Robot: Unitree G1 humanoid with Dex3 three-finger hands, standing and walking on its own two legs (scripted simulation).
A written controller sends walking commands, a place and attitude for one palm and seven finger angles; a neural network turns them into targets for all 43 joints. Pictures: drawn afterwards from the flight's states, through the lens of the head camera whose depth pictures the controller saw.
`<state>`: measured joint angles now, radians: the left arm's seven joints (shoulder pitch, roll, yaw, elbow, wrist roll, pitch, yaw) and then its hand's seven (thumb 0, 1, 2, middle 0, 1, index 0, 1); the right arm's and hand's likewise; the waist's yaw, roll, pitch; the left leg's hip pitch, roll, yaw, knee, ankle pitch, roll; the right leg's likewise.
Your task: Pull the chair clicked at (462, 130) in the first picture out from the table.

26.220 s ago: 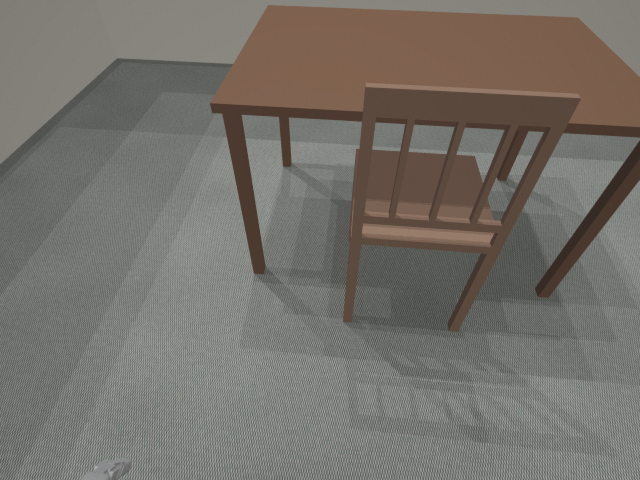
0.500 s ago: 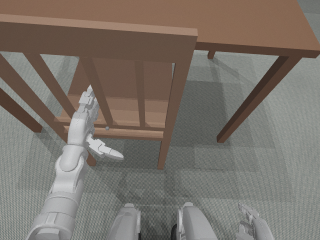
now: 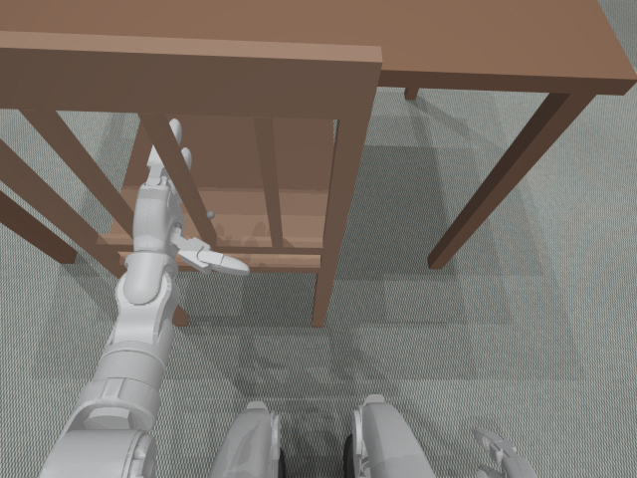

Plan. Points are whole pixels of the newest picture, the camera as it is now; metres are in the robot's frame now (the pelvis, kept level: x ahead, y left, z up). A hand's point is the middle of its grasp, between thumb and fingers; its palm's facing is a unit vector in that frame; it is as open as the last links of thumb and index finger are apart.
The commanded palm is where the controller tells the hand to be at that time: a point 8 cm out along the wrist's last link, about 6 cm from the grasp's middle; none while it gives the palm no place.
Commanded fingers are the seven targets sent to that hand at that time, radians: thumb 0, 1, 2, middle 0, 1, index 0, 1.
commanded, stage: push the fingers through the gap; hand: left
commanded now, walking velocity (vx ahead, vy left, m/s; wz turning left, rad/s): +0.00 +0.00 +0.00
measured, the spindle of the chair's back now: (188, 191) +0.46 +0.16 +0.03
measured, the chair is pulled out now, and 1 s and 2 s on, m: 0.00 0.00 0.01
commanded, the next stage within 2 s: hook a spindle and tug to test in 0.46 s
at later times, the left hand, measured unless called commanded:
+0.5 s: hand (207, 206) +0.44 +0.13 +0.02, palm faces -0.02 -1.00 -0.04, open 16.9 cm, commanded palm +0.41 +0.18 +0.02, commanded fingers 0.00 -0.50 0.30 -0.06 -0.08 -0.06 -0.08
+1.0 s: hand (209, 210) +0.44 +0.13 +0.02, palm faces -0.04 -1.00 -0.03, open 14.4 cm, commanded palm +0.41 +0.18 +0.02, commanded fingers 0.00 -0.05 0.49 -0.46 -1.34 -0.46 -1.34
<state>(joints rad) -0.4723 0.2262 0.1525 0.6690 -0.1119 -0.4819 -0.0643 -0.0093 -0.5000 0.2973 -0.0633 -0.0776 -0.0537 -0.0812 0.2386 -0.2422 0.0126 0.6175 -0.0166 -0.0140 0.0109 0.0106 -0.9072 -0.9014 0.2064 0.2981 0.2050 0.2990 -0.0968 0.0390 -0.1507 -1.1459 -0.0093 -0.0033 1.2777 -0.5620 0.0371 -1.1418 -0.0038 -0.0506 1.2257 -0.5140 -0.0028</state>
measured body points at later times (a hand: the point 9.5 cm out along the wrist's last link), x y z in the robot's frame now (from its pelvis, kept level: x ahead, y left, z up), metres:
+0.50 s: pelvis +0.00 +0.00 +0.00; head +0.14 +0.01 +0.43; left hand +0.44 +0.19 +0.03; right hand +0.09 -0.27 -0.12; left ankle +0.02 +0.09 -0.62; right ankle +0.03 -0.12 -0.62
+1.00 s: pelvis +0.00 +0.00 +0.00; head +0.14 +0.02 +0.43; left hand +0.43 +0.18 +0.03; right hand +0.09 -0.25 -0.12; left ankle +0.02 +0.09 -0.62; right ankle +0.03 -0.12 -0.62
